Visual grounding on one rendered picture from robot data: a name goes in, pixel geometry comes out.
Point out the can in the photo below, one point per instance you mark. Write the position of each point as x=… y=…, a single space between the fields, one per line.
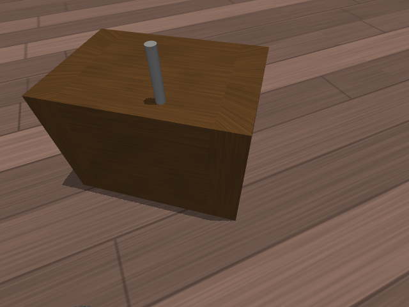
x=152 y=56

